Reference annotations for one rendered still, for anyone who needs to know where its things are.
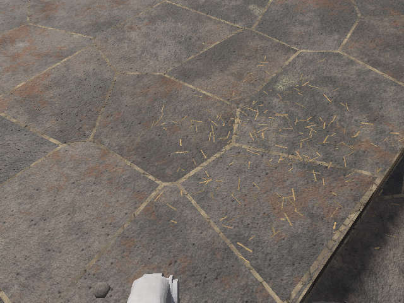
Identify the left robot thigh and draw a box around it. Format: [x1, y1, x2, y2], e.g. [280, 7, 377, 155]
[127, 273, 180, 303]

